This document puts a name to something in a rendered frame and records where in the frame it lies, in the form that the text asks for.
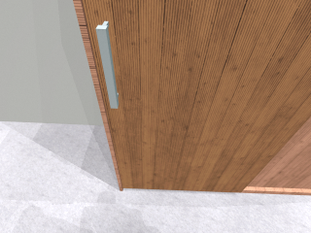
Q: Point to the wardrobe door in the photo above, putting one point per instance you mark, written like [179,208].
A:
[209,90]
[291,166]

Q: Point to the handle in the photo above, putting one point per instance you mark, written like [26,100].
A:
[103,38]

